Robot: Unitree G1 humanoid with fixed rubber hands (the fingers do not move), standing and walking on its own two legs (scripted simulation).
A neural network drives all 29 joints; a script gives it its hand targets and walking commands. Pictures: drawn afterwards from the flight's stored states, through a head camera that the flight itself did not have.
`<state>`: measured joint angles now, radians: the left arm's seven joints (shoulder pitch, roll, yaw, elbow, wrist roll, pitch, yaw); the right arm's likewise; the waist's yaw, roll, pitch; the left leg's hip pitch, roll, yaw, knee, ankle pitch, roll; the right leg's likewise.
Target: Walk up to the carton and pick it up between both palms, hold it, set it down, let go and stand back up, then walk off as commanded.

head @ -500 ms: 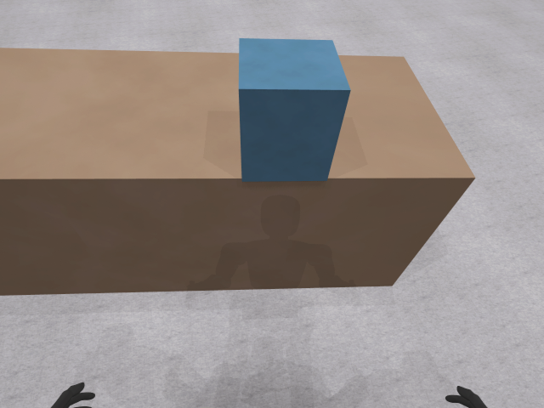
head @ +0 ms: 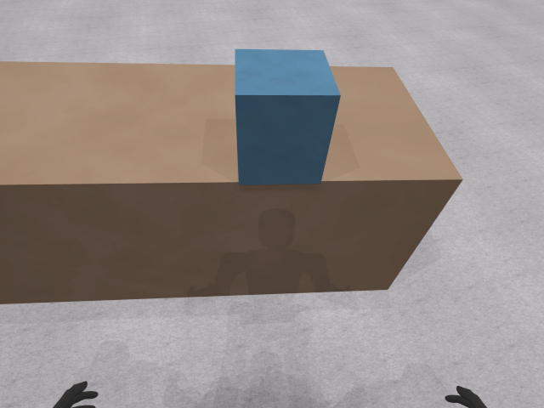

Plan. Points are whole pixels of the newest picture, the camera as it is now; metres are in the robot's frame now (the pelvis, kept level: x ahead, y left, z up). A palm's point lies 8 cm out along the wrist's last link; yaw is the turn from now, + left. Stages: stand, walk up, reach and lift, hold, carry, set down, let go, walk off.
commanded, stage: walk off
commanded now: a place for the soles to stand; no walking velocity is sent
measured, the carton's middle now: (279, 119) +0.74 -0.01 +0.00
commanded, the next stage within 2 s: stand in 0.12 s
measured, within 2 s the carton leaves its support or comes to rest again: neither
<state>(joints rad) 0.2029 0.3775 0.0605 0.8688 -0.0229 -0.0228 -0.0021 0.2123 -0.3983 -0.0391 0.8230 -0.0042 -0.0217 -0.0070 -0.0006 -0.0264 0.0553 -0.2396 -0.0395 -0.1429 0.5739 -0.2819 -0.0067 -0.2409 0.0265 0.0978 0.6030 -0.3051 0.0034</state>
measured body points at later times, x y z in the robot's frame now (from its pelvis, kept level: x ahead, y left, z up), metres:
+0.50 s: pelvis -0.01 +0.00 +0.00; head -0.01 +0.00 +0.45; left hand +0.11 +0.31 -0.10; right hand +0.10 -0.32 -0.10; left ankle +0.03 +0.15 -0.73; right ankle +0.02 -0.13 -0.73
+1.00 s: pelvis +0.00 +0.00 +0.00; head +0.00 -0.01 +0.45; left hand +0.11 +0.31 -0.10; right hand +0.10 -0.32 -0.10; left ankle +0.03 +0.15 -0.73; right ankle +0.02 -0.13 -0.73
